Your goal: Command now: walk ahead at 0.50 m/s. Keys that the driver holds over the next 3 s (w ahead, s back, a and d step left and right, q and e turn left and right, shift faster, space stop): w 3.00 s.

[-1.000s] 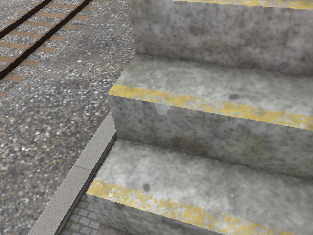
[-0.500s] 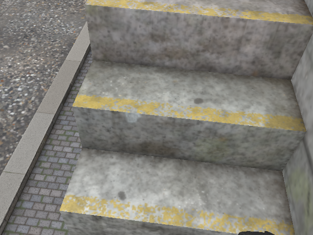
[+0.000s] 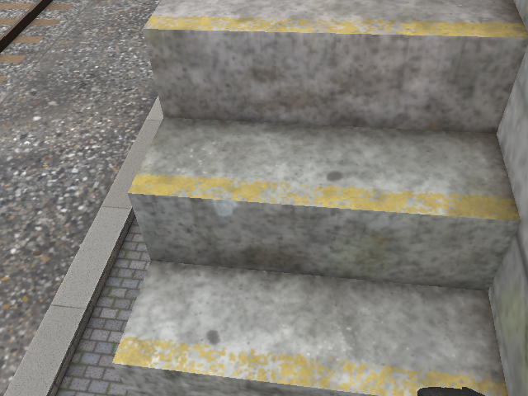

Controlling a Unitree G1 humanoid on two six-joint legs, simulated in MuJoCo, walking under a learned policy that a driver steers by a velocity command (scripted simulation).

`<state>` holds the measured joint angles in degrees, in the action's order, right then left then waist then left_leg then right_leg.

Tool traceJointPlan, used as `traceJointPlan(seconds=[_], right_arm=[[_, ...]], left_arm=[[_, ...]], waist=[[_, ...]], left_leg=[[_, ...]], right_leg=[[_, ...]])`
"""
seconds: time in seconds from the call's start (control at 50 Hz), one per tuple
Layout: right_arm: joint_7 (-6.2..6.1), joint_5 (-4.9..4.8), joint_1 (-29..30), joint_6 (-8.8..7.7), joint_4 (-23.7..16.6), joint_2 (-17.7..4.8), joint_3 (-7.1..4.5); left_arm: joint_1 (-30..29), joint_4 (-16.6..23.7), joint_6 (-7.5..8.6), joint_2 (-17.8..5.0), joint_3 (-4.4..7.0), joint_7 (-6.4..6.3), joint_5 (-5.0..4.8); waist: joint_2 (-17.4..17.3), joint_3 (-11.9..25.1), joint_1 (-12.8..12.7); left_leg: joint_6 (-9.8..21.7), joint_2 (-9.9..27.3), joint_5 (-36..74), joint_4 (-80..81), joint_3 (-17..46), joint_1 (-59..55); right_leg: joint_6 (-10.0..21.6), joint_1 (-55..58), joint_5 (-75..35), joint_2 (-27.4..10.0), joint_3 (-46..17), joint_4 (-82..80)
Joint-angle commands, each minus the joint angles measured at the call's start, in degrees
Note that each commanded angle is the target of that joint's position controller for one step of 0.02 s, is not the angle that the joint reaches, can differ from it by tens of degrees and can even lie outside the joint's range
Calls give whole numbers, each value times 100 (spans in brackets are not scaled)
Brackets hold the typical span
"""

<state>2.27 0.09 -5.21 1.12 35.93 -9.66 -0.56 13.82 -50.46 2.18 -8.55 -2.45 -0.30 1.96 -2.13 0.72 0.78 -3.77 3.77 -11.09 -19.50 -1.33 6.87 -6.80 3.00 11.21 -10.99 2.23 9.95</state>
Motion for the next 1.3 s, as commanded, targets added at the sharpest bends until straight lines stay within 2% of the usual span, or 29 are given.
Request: traceJointPlan(seconds=[0.02, 0.08, 0.12, 0.14, 0.16, 0.36, 0.44, 0.56, 0.58, 0.66, 0.92, 1.12, 1.2, 1.22, 1.24, 1.3], right_arm=[[-10, -47, 285, -100, -424, -241, -99], [71, -83, 244, -129, -361, -290, -155], [69, -54, 205, -144, -361, -285, -174], [74, -95, 198, -143, -354, -310, -193], [105, -96, 159, -161, -342, -232, -187], [114, -126, -174, -171, -174, -328, -243], [124, -140, -248, -158, -69, -315, -258], [120, -123, -225, -144, -6, -298, -256], [63, -101, -54, -144, -85, -230, -214], [20, -104, -126, -138, -57, -287, -209], [-22, -101, -105, -132, -82, -253, -194], [-24, -107, -170, -152, -69, -276, -180], [-5, -108, -182, -166, -16, -250, -184], [5, -103, -218, -152, -23, -222, -168], [-3, -117, -248, -142, -45, -217, -161], [-14, -103, -254, -126, -50, -270, -168]], left_arm=[[238, 158, -1, -566, 196, 42, 14], [316, 221, -100, -641, 245, 30, 38], [415, 184, -115, -599, 257, 24, 61], [464, 153, -115, -629, 276, 17, 35], [454, 112, -105, -618, 287, 26, 26], [853, -6, -114, -649, 341, -6, -14], [1017, -44, -147, -612, 339, -49, -1], [1075, -52, -165, -594, 339, -75, -14], [962, -35, -134, -451, 304, -45, 18], [996, -87, -103, -485, 316, -41, -1], [899, -157, -55, -436, 349, -17, -26], [951, -164, -45, -464, 358, -6, -11], [1018, -181, -53, -465, 363, -7, -35], [1172, -236, -39, -482, 406, 14, -84], [1114, -221, -23, -488, 405, 28, -71], [1133, -238, -10, -465, 414, 30, -70]], waist=[[265, 93, -32], [303, -175, -117], [311, -200, -139], [351, -180, -139], [456, -123, -119], [340, 63, -134], [252, 110, -136], [221, 69, -124], [192, 53, -91], [230, 30, -75], [283, -128, -72], [259, -113, -75], [269, -133, -80], [247, -35, -93], [338, -21, -60], [323, -83, -48]], left_leg=[[140, 49, 953, 227, -73, -315], [74, 54, 922, 303, -73, -62], [59, 52, 984, 282, -104, -58], [47, 40, 1001, 180, -127, -66], [56, 56, 982, 174, -101, -68], [81, 80, 1748, 124, -140, -254], [78, 68, 2141, 62, -137, -303], [91, 55, 2084, 54, -147, -288], [105, 68, 2086, 109, -140, -395], [106, 87, 2091, 121, -143, -410], [93, 97, 1423, 247, -179, -314], [103, 91, 1455, 231, -196, -336], [126, 69, 1374, 170, -207, -276], [138, 40, 1343, 53, -212, -347], [121, 74, 1416, 106, -182, -409], [119, 74, 1535, 74, -193, -409]], right_leg=[[696, -343, -953, 224, 34, -222], [697, -288, -758, 215, -59, -289], [697, -256, -871, 219, -75, -266], [722, -246, -966, 228, -107, -263], [726, -235, -978, 215, -139, -187], [723, -47, -2167, 247, -78, -4], [673, -16, -2568, 254, -3, 104], [651, -92, -2364, 247, 47, 101], [654, -228, -2265, 271, 66, 85], [642, -236, -2167, 261, 78, 33], [652, -341, -1492, 255, -1, -144], [658, -364, -1537, 267, -35, -121], [671, -378, -1483, 257, -47, -98], [717, -343, -1530, 221, -40, -75], [716, -374, -1566, 247, -29, -65], [710, -407, -1674, 253, -6, -67]])
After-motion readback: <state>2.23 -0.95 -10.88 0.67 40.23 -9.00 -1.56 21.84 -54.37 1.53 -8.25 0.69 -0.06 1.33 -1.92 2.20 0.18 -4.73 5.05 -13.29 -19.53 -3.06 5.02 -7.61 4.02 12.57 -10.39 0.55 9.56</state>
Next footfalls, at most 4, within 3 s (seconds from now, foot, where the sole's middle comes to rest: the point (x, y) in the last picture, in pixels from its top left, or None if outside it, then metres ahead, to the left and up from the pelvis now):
none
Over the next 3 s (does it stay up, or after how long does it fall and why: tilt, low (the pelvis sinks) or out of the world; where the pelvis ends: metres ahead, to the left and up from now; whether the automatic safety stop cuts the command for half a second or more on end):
stays up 0.02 -0.01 0.00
